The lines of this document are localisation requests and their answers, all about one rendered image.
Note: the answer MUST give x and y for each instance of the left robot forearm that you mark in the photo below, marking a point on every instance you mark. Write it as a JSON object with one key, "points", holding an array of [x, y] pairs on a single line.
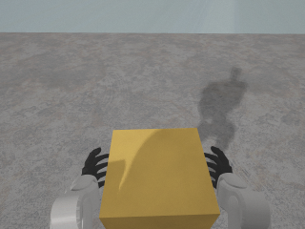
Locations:
{"points": [[74, 208]]}

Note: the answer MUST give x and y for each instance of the left robot hand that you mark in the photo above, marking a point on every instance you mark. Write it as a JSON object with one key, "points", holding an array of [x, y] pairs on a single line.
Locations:
{"points": [[90, 167]]}

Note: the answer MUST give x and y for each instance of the right robot hand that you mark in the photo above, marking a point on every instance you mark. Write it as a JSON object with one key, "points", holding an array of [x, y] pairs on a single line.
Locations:
{"points": [[222, 165]]}

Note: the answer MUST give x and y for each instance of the right robot forearm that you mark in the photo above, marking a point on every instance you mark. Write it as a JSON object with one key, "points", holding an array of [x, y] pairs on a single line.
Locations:
{"points": [[247, 209]]}

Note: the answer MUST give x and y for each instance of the carton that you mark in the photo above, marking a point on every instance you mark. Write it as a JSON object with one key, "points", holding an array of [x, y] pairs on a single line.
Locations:
{"points": [[158, 179]]}

